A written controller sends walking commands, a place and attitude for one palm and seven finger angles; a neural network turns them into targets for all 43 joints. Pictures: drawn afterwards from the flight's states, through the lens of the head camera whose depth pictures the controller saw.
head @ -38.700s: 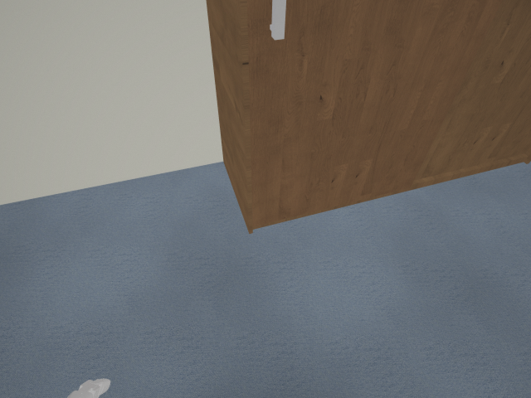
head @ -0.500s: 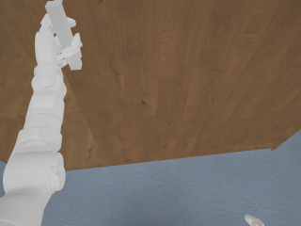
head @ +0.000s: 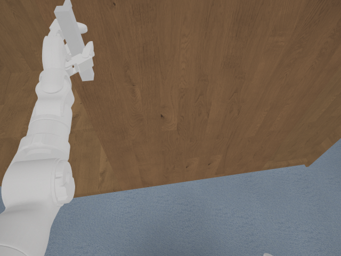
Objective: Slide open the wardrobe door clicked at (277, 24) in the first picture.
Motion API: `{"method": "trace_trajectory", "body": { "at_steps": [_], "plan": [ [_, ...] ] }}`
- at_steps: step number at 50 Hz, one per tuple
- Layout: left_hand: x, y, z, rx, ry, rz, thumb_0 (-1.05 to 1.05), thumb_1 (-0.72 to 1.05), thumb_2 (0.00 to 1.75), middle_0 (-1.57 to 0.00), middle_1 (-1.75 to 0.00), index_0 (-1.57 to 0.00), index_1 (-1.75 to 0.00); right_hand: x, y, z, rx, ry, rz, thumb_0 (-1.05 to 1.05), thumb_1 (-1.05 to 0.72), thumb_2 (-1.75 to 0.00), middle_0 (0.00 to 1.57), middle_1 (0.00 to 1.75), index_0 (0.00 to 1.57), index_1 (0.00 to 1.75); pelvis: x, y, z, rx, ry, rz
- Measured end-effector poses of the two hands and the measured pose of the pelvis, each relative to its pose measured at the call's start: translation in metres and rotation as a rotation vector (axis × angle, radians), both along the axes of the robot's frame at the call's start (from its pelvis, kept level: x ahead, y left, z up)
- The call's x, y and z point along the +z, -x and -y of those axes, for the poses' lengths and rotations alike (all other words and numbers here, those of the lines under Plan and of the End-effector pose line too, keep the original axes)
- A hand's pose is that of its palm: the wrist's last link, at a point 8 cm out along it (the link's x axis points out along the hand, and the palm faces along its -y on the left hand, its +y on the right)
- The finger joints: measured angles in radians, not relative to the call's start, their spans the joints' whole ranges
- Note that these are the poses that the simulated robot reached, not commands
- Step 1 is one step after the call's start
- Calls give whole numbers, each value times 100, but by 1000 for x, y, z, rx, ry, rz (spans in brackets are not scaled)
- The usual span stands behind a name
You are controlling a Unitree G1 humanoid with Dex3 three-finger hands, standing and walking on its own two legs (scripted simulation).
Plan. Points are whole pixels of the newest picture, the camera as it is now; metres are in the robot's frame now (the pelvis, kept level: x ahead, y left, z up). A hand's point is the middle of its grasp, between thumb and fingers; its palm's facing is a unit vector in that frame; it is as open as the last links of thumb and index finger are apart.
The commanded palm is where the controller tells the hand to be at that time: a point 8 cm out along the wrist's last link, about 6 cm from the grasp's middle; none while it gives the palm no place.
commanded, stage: loosen the grip on the handle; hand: left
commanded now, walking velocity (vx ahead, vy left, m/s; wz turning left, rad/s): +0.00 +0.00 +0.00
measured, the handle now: (78, 42) +0.52 +0.23 +0.22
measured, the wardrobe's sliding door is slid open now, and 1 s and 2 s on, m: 0.50 0.50 0.50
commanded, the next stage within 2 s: slip the hand off the handle in 0.54 s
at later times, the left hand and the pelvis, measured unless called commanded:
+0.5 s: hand (83, 57) +0.48 +0.21 +0.21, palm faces +0.25 -0.96 -0.11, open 13.9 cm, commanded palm +0.45 +0.26 +0.21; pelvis -0.01 +0.00 +0.00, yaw +1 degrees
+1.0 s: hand (79, 57) +0.48 +0.22 +0.21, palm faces +0.20 -0.97 -0.10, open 14.2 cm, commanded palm +0.44 +0.31 +0.21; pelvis +0.00 +0.00 +0.00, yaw +0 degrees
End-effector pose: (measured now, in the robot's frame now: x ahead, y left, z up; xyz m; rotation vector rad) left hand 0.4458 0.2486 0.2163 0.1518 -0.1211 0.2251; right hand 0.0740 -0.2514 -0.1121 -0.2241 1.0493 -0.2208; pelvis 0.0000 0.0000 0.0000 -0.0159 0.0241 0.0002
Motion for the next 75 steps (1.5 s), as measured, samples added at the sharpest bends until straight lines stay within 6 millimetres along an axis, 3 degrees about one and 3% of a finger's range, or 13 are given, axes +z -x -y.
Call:
{"method": "trace_trajectory", "body": {
  "at_steps": [5,9,12,18,24,34,43,57,62,67,72,75],
  "plan": [
    [4,-7,-5,0,135,-68,-6,50,71,-46,-140,-37,-140,19,8,15,7,40,97,1,-90,-90,20,30,21,30,0,5,5,15,-14,-55],
    [11,4,-8,55,13,21,-3,30,62,-47,-140,-42,-140,21,22,28,10,59,116,1,-90,-90,20,30,21,30,-2,11,4,9,-15,-59],
    [9,6,-7,53,5,49,-1,7,51,-46,-140,-35,-135,19,36,34,-1,59,84,1,-90,-90,20,30,20,30,-3,16,5,8,-19,-59],
    [-3,1,0,4,29,22,0,-31,32,-41,-135,-32,-130,16,58,35,-25,65,14,1,-90,-90,20,30,20,30,-4,17,6,11,-17,-66],
    [-5,-4,-9,27,23,11,-1,-48,24,-43,-129,-31,-125,11,61,27,-28,51,-18,1,-90,-90,20,30,20,30,-3,12,5,12,-13,-78],
    [-4,-4,-11,3,34,4,-1,-54,20,-43,-124,-32,-120,9,38,12,-5,18,25,1,-90,-90,20,30,20,30,-2,5,2,16,-9,-75],
    [-5,-4,-15,-15,41,17,-1,-55,20,-46,-123,-32,-119,13,21,10,-8,27,77,1,-90,-90,20,30,21,30,-2,3,0,3,-11,-72],
    [-5,-3,-28,-25,38,10,-1,-55,20,-53,-121,-34,-119,17,33,19,-59,68,51,1,-90,-90,20,30,21,30,-2,6,-1,-12,-10,-71],
    [-5,1,-43,5,30,5,-1,-55,20,-50,-120,-35,-120,17,43,21,-73,76,25,1,-90,-90,20,30,21,30,-3,7,-1,-13,-8,-75],
    [-5,9,-72,57,42,1,-1,-55,20,-46,-120,-34,-119,16,51,21,-82,83,-2,1,-90,-90,20,30,21,30,-3,8,-2,-12,-5,-81],
    [-3,31,-109,108,16,19,-1,-55,20,-38,-119,-29,-117,17,53,19,-72,83,-27,1,-90,-90,20,30,20,30,-3,3,-5,-6,-1,-88],
    [-1,47,-117,75,-17,45,-1,-55,20,-33,-118,-27,-116,17,47,16,-46,79,-36,1,-90,-90,20,30,20,30,-2,-1,-9,6,5,-82]
  ]
}}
